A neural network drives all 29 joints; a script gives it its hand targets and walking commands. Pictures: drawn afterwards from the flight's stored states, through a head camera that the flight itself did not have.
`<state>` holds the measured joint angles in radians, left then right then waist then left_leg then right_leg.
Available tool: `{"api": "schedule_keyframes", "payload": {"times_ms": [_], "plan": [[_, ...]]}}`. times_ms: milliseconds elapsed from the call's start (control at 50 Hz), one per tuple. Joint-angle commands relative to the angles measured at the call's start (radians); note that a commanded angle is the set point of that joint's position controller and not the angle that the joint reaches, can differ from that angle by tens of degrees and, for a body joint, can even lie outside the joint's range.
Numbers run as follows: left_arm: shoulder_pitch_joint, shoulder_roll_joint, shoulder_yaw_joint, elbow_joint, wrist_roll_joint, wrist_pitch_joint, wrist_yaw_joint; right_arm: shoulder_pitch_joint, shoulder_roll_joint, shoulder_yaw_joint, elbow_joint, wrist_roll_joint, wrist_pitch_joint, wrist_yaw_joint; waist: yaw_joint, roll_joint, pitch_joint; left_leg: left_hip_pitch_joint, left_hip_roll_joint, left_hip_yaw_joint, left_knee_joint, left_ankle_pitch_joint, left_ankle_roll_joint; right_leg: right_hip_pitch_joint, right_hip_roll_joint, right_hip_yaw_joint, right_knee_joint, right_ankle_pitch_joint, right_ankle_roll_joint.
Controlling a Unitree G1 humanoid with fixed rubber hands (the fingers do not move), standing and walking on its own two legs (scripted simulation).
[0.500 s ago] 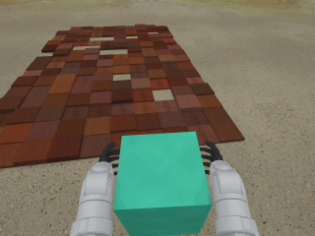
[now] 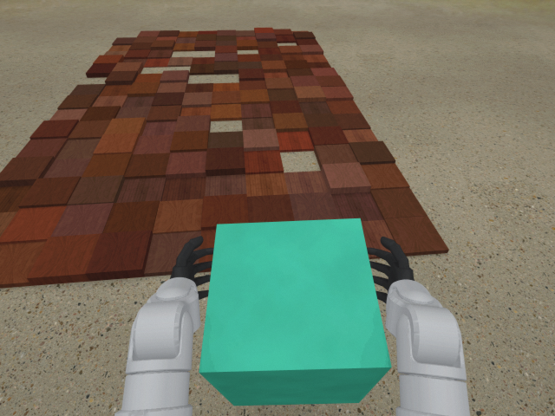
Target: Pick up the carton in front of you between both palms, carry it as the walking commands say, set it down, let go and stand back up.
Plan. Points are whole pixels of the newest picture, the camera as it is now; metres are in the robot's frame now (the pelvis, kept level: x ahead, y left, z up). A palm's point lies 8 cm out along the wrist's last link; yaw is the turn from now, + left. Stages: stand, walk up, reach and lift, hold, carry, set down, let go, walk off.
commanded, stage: carry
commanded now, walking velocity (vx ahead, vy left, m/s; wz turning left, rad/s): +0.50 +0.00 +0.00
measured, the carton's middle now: (292, 319) +0.28 -0.02 +0.00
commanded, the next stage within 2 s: none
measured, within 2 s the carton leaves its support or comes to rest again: neither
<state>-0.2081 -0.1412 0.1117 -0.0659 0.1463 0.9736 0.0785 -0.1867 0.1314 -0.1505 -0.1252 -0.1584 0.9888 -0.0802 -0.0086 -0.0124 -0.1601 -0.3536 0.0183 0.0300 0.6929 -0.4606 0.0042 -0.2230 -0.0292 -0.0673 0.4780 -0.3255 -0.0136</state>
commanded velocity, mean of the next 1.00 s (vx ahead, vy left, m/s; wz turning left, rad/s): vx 0.50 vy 0.00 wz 0.00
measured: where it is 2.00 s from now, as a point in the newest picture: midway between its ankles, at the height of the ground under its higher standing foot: (278, 220)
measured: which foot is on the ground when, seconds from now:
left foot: up 0.00-0.06, down 0.08-0.36, up 0.38-0.78, down 0.80-1.00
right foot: down 0.00-0.10, up 0.12-0.32, down 0.34-0.82, up 0.84-1.00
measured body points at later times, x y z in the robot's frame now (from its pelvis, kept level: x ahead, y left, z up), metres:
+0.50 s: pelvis +0.27 -0.05 +0.00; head +0.27 -0.05 +0.45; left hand +0.52 +0.11 +0.07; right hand +0.54 -0.19 +0.08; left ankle +0.16 +0.07 -0.66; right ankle +0.25 -0.10 -0.74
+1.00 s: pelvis +0.60 -0.01 +0.00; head +0.62 -0.01 +0.45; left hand +0.88 +0.12 +0.08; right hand +0.86 -0.19 +0.09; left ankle +0.63 +0.05 -0.74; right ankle +0.57 -0.15 -0.67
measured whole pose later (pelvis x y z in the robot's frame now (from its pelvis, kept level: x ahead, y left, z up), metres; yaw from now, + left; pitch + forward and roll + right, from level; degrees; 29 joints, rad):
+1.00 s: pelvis +0.60 -0.01 +0.00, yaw -3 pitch +4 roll +0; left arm -0.06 -0.13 0.06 -0.49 0.07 1.23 0.12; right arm -0.09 0.13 -0.05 -0.50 -0.07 1.23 -0.15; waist -0.05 0.00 -0.05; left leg -0.29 0.02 0.27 0.40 -0.19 0.09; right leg -0.52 -0.10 -0.08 1.04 -0.32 -0.03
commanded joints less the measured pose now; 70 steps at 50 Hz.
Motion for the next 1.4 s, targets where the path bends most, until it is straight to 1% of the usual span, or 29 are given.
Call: {"api": "schedule_keyframes", "payload": {"times_ms": [0,20,80,120,240,280,300,320,360,400,440,460,560,600,640,720,740,760,780,840,960,1140,1180,1200,1220,1240,1260,1300,1380], "plan": [[-0.437,-0.861,-0.684,-0.314,-0.365,0.098,-0.142,-0.416,0.888,0.759,-0.140,0.407,0.095,0.175,0.008,-0.040,-0.203,0.122,-0.036,0.118,-0.262,0.199,0.012,0.103,-0.163,0.114,-0.107,0.046,-0.063],[-0.467,-0.863,-0.710,-0.376,-0.394,0.108,-0.136,-0.433,0.901,0.768,-0.217,0.435,0.106,0.169,0.002,-0.097,-0.218,0.248,-0.012,0.117,-0.280,0.195,0.023,0.045,-0.143,0.045,-0.002,0.074,-0.044],[-0.396,-0.859,-0.707,-0.399,-0.397,0.180,-0.131,-0.327,0.847,0.727,-0.264,0.389,0.159,0.133,-0.033,0.321,-0.178,0.699,0.363,-0.432,-0.391,0.486,0.231,-0.613,-0.001,-0.066,0.455,-0.210,0.030],[-0.421,-0.923,-0.766,-0.454,-0.462,0.194,-0.148,-0.387,0.889,0.734,-0.388,0.397,0.163,0.121,-0.033,0.130,-0.184,0.662,0.419,-0.438,-0.384,0.589,0.256,-0.618,-0.028,-0.004,0.443,-0.256,0.002],[-0.309,-0.865,-0.701,-0.486,-0.443,0.235,-0.122,-0.384,0.890,0.768,-0.478,0.456,0.218,0.111,-0.011,0.173,-0.110,0.346,0.224,-0.001,-0.382,0.442,0.088,-0.233,0.005,-0.149,0.045,0.130,0.016],[-0.272,-0.809,-0.697,-0.521,-0.427,0.233,-0.103,-0.305,0.827,0.771,-0.446,0.455,0.232,0.115,0.014,0.071,-0.155,0.123,0.137,0.113,-0.167,0.594,0.038,0.163,0.048,-0.208,-0.030,0.189,-0.004],[-0.252,-0.803,-0.677,-0.458,-0.392,0.241,-0.095,-0.346,0.796,0.768,-0.445,0.441,0.248,0.111,0.045,-0.065,-0.179,-0.029,0.087,0.192,0.070,0.450,-0.007,0.327,-0.088,0.000,-0.110,0.054,-0.048],[-0.231,-0.775,-0.680,-0.498,-0.404,0.237,-0.093,-0.368,0.820,0.789,-0.486,0.481,0.249,0.115,0.032,-0.320,-0.236,-0.279,-0.018,0.151,0.252,0.067,-0.033,0.454,-0.314,0.405,-0.226,-0.080,-0.155],[-0.269,-0.806,-0.662,-0.512,-0.411,0.248,-0.096,-0.392,0.845,0.783,-0.463,0.474,0.260,0.115,0.033,-0.159,-0.212,-0.382,0.048,0.007,0.477,-0.052,0.001,0.433,-0.395,0.506,-0.239,0.116,-0.200],[-0.338,-0.873,-0.719,-0.526,-0.429,0.238,-0.100,-0.360,0.865,0.783,-0.440,0.469,0.244,0.127,0.026,0.008,-0.233,-0.387,0.117,-0.023,0.465,0.051,0.018,0.395,-0.393,0.361,-0.208,0.270,-0.183],[-0.341,-0.871,-0.720,-0.534,-0.460,0.239,-0.109,-0.307,0.879,0.769,-0.404,0.461,0.242,0.124,0.021,-0.104,-0.172,-0.344,0.121,0.010,0.359,0.120,0.003,0.307,-0.325,0.250,-0.277,0.268,-0.133],[-0.362,-0.905,-0.759,-0.560,-0.456,0.238,-0.113,-0.297,0.902,0.750,-0.417,0.453,0.229,0.128,0.024,-0.031,-0.187,-0.358,0.104,0.019,0.297,0.127,0.009,0.330,-0.342,0.242,-0.292,0.234,-0.155],[-0.316,-0.870,-0.766,-0.593,-0.489,0.228,-0.157,-0.249,0.923,0.765,-0.426,0.394,0.201,0.108,0.034,-0.135,-0.145,-0.340,0.023,0.134,0.070,0.295,0.006,0.436,-0.231,0.015,-0.227,0.778,-0.057],[-0.273,-0.827,-0.760,-0.542,-0.481,0.236,-0.163,-0.244,0.866,0.739,-0.430,0.366,0.200,0.103,0.030,-0.069,-0.066,-0.305,0.017,0.169,-0.007,0.328,0.011,0.368,-0.212,-0.022,-0.267,0.691,-0.089],[-0.219,-0.800,-0.734,-0.506,-0.456,0.242,-0.162,-0.211,0.840,0.762,-0.439,0.348,0.217,0.097,0.037,-0.196,-0.006,-0.238,0.002,0.249,-0.133,0.408,0.021,0.335,-0.168,-0.106,-0.296,0.668,-0.078],[-0.300,-0.806,-0.755,-0.587,-0.465,0.238,-0.155,-0.223,0.875,0.766,-0.407,0.404,0.223,0.115,-0.006,-0.151,-0.176,0.219,-0.086,0.303,-0.255,0.439,0.059,0.277,-0.129,-0.197,0.128,1.018,-0.030],[-0.260,-0.785,-0.714,-0.522,-0.449,0.246,-0.151,-0.265,0.868,0.773,-0.440,0.434,0.224,0.123,-0.034,-0.122,-0.213,0.473,0.062,0.130,-0.244,0.383,0.098,0.063,-0.122,-0.156,0.336,0.696,0.013],[-0.264,-0.783,-0.709,-0.522,-0.431,0.250,-0.150,-0.231,0.841,0.767,-0.380,0.404,0.226,0.118,-0.028,0.165,-0.315,0.652,0.330,-0.327,-0.288,0.282,0.223,-0.210,-0.025,-0.155,0.658,0.258,0.036],[-0.288,-0.819,-0.732,-0.579,-0.448,0.241,-0.159,-0.272,0.860,0.761,-0.434,0.434,0.216,0.121,-0.015,0.244,-0.327,0.675,0.415,-0.584,-0.427,0.260,0.268,-0.396,0.056,-0.007,0.809,-0.107,0.012],[-0.352,-0.865,-0.743,-0.542,-0.443,0.226,-0.166,-0.402,0.935,0.818,-0.512,0.474,0.205,0.146,-0.018,0.053,-0.150,0.370,0.365,-0.297,-0.495,0.200,0.200,-0.402,-0.111,0.077,0.809,-0.045,-0.024],[-0.378,-0.858,-0.736,-0.575,-0.431,0.219,-0.112,-0.457,0.864,0.811,-0.534,0.511,0.215,0.138,-0.007,0.128,-0.147,0.252,0.252,0.014,-0.534,0.245,0.147,-0.320,-0.086,-0.054,0.398,0.082,0.010],[-0.743,-0.530,-0.626,-0.440,-0.420,0.283,-0.028,-0.701,0.586,0.645,-0.264,0.449,0.276,0.044,-0.032,0.169,-0.041,0.401,0.230,0.102,-0.338,0.575,0.127,-0.305,0.007,-0.163,0.069,0.235,-0.043],[-0.824,-0.469,-0.579,-0.357,-0.415,0.288,0.004,-0.750,0.512,0.578,-0.180,0.402,0.282,0.021,0.023,0.170,-0.150,0.303,0.166,0.173,-0.114,0.652,0.099,-0.035,0.054,-0.204,0.000,0.225,-0.060],[-0.836,-0.418,-0.523,-0.271,-0.420,0.289,0.016,-0.866,0.477,0.567,-0.191,0.412,0.290,0.003,0.068,0.021,-0.234,0.138,0.143,0.200,0.139,0.580,0.068,0.224,-0.035,-0.086,0.005,0.139,-0.098],[-0.864,-0.428,-0.507,-0.249,-0.414,0.284,0.031,-0.870,0.488,0.535,-0.177,0.417,0.293,-0.011,0.093,-0.250,-0.348,-0.097,0.012,0.161,0.414,0.232,0.025,0.435,-0.296,0.358,-0.081,0.102,-0.206],[-0.905,-0.453,-0.471,-0.223,-0.430,0.287,0.032,-0.923,0.513,0.549,-0.162,0.423,0.300,-0.016,0.124,-0.360,-0.340,-0.395,-0.067,0.087,0.590,-0.049,0.011,0.643,-0.333,0.497,-0.077,0.397,-0.309],[-0.927,-0.555,-0.482,-0.177,-0.460,0.290,0.033,-1.024,0.523,0.517,-0.193,0.461,0.292,-0.024,0.140,-0.234,-0.328,-0.496,-0.023,0.027,0.718,-0.095,0.016,0.636,-0.348,0.453,-0.024,0.616,-0.332],[-1.127,-0.669,-0.523,-0.252,-0.513,0.278,0.019,-1.043,0.663,0.480,-0.081,0.433,0.291,-0.017,0.120,-0.041,-0.345,-0.479,0.050,-0.071,0.615,-0.062,0.053,0.571,-0.307,0.332,-0.017,0.488,-0.248],[-1.267,-0.759,-0.481,-0.163,-0.529,0.268,-0.006,-1.238,0.688,0.449,-0.041,0.395,0.264,-0.028,0.105,-0.089,-0.315,-0.409,0.027,0.001,0.404,0.041,0.057,0.430,-0.282,0.207,-0.114,0.248,-0.204]]}}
